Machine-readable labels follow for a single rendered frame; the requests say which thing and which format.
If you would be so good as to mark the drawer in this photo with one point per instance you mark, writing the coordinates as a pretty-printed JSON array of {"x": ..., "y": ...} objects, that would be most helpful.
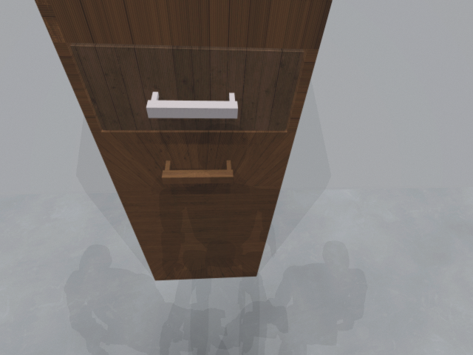
[{"x": 120, "y": 79}]

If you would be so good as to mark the handle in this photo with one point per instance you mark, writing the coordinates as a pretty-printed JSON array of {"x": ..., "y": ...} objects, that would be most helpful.
[
  {"x": 197, "y": 176},
  {"x": 191, "y": 109}
]

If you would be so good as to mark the cabinet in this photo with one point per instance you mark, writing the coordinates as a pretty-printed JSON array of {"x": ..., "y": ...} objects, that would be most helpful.
[{"x": 193, "y": 230}]

